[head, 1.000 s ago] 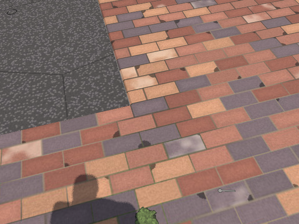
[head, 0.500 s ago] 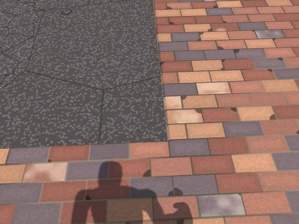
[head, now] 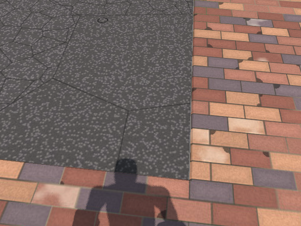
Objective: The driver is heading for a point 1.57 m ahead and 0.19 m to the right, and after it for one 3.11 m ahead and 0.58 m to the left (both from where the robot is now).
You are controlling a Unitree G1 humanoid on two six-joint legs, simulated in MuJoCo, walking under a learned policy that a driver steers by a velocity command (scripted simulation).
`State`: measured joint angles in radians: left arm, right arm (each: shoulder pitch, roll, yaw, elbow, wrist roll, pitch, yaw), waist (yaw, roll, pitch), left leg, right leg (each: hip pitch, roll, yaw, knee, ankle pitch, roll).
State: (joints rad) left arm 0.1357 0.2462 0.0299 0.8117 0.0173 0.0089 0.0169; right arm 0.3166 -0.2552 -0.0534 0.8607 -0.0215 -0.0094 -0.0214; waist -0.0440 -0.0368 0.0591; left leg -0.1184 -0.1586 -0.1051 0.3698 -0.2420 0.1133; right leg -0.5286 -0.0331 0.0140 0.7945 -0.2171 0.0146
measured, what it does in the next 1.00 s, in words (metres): steps on the spot: right foot, then left foot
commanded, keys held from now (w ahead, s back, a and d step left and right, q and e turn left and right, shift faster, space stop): no key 0.94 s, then w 0.06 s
